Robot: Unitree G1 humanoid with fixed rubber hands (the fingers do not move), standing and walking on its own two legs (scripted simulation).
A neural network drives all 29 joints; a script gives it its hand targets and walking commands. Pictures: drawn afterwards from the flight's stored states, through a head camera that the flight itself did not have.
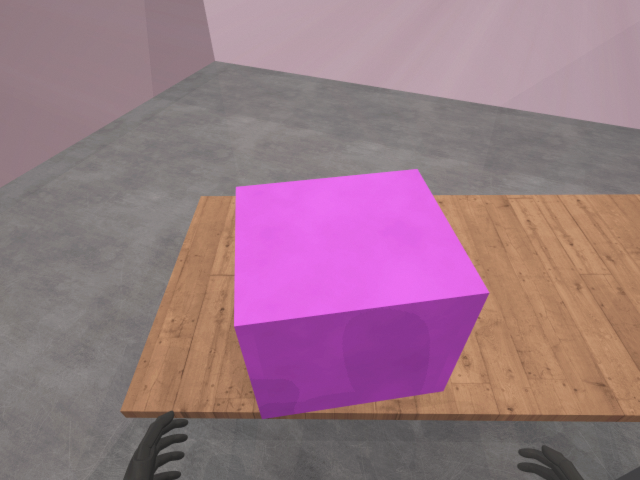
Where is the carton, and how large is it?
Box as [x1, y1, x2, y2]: [234, 169, 488, 418]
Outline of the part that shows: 417,169 236,187 234,327 262,418 443,390 484,303 488,291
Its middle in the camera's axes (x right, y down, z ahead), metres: +0.04 +0.08 +0.60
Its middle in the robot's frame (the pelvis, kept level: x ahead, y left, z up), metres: +0.41 -0.01 +0.00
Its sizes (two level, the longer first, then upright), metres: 0.286 0.250 0.251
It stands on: a table, 0.64 m high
